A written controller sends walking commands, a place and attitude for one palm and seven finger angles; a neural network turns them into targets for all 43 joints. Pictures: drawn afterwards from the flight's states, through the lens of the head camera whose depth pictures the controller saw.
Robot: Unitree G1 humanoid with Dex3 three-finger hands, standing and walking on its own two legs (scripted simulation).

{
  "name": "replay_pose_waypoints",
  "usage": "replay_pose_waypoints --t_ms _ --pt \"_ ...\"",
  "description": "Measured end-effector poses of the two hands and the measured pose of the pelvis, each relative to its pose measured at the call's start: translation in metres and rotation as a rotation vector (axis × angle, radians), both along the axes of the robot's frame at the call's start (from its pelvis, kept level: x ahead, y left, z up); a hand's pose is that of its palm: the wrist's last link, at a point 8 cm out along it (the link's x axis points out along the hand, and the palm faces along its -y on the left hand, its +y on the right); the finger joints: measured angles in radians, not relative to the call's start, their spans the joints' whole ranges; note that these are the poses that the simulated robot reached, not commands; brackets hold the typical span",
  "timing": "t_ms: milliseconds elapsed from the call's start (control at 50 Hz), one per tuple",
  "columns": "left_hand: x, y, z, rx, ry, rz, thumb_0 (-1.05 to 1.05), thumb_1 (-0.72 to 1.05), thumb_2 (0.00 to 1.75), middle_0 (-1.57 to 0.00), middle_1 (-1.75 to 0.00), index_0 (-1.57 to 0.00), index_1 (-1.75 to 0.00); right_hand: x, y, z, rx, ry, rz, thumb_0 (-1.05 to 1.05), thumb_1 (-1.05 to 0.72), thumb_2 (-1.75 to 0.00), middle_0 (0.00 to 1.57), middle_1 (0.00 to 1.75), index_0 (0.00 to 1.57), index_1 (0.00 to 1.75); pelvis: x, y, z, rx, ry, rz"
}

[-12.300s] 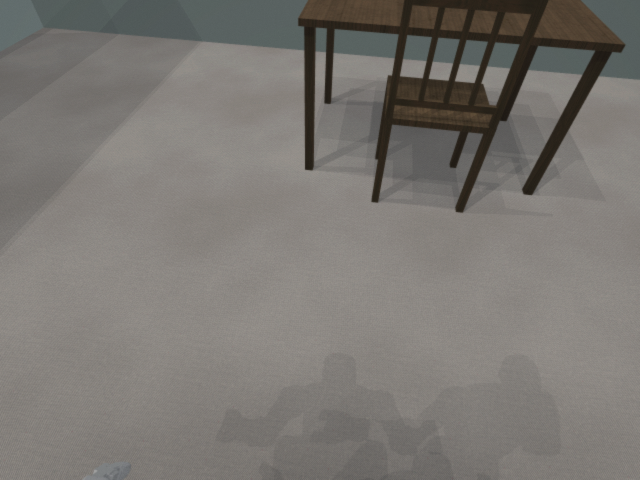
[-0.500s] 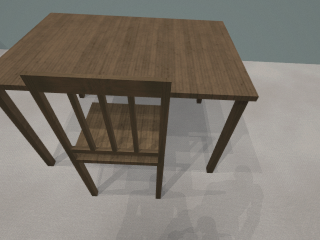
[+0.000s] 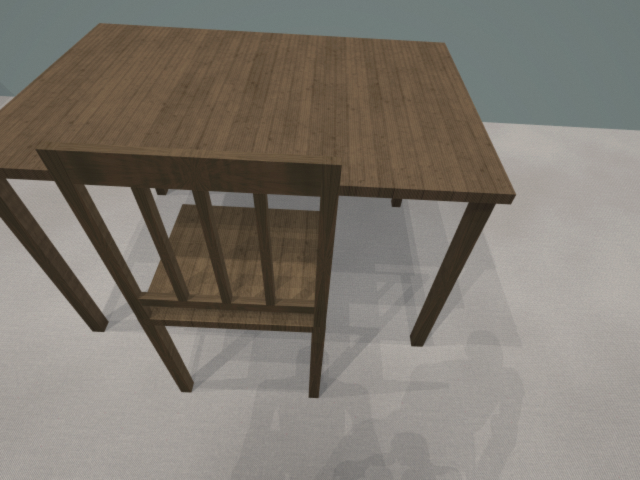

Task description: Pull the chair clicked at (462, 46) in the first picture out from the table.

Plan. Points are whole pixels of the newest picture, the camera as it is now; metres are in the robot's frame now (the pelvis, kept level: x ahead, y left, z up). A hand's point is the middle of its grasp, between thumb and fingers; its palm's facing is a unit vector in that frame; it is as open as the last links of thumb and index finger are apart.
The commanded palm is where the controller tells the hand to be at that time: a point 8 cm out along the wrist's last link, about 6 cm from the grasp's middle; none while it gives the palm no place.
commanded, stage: look again from close up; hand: left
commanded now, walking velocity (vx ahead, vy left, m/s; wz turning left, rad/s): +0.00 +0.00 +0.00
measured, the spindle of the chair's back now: (215, 252) +0.50 +0.23 -0.08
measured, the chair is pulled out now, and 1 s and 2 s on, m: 0.00 0.00 0.00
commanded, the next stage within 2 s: shuffle to correct the standing spot in 0.70 s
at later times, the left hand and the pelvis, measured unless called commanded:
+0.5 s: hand out of the picture -0.03 +0.15 -0.18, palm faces +0.06 -0.99 -0.14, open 7.4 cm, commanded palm none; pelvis +0.00 +0.00 +0.00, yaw +0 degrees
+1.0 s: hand out of the picture -0.03 +0.15 -0.18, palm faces +0.08 -0.99 -0.13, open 7.4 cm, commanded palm none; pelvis +0.01 +0.00 -0.01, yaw +0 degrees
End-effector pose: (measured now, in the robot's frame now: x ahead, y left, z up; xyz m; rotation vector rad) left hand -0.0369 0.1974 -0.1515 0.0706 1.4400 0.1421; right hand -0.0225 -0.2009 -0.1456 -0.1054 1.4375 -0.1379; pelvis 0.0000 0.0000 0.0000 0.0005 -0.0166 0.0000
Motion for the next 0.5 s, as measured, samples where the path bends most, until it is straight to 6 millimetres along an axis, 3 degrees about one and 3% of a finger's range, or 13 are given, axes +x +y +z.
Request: replay_pose_waypoints --t_ms 500 --pt "0.0008 0.0001 0.0005 0.002 -0.001 0.002 0.01 0.91 0.9 -0.2 -0.3 -0.2 -0.29 0.0002 0.0016 -0.0004 0.003 -0.003 -0.002 0.0 -0.91 -0.9 0.2 0.3 0.2 0.3 0.0017 -0.0001 0.0003 0.001 -0.002 -0.001"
